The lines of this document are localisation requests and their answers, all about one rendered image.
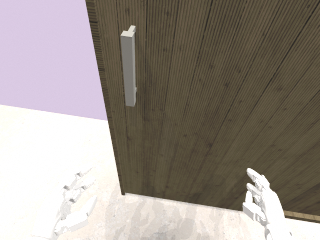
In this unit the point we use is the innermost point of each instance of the wardrobe door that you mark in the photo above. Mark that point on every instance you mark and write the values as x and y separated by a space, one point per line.
307 202
221 86

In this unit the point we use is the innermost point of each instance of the right robot forearm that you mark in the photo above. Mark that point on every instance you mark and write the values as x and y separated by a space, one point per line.
278 231

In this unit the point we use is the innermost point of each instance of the right robot hand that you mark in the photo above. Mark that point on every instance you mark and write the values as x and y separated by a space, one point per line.
268 208

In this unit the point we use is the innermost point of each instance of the handle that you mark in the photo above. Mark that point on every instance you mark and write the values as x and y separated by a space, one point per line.
128 61

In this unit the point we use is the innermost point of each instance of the left robot hand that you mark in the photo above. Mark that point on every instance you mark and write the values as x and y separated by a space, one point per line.
58 203

